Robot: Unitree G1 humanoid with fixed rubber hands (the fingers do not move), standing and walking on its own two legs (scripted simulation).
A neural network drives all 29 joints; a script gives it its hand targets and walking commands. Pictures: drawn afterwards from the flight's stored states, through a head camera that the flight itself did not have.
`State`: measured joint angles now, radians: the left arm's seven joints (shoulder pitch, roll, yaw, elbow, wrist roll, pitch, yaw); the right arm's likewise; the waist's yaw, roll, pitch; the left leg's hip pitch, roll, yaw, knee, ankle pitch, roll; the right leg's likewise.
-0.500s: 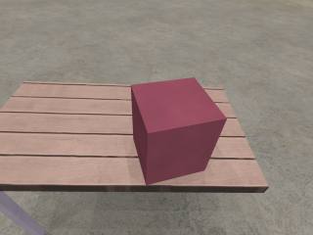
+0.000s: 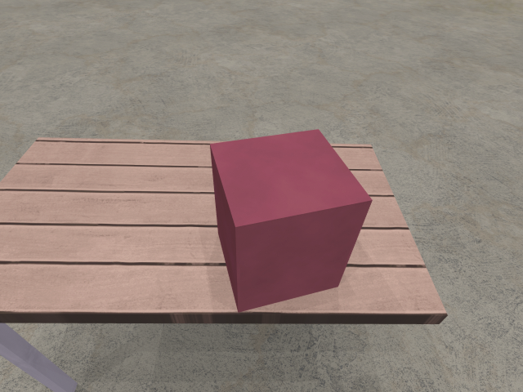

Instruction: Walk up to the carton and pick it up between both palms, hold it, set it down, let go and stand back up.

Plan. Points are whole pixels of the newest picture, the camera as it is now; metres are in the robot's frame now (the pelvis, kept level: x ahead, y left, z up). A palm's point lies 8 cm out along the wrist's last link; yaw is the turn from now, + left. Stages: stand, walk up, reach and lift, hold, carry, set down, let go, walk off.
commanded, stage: stand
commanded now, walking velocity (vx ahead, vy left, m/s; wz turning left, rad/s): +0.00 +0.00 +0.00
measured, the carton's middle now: (278, 220) +0.44 -0.04 +0.02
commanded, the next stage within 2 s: none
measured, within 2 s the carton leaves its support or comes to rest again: neither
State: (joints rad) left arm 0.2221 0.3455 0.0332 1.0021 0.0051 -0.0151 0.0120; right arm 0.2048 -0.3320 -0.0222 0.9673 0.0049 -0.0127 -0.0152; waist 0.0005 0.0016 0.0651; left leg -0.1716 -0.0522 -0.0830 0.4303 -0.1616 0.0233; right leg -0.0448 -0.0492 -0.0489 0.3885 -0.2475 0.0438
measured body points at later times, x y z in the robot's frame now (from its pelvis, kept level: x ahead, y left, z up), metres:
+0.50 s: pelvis +0.01 -0.01 +0.00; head +0.01 -0.01 +0.45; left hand +0.08 +0.29 -0.13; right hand +0.09 -0.31 -0.12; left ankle +0.05 +0.10 -0.74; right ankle -0.02 -0.14 -0.74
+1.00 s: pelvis +0.02 -0.02 +0.00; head +0.02 -0.02 +0.45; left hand +0.08 +0.28 -0.13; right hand +0.10 -0.31 -0.13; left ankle +0.05 +0.10 -0.74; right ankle -0.02 -0.15 -0.74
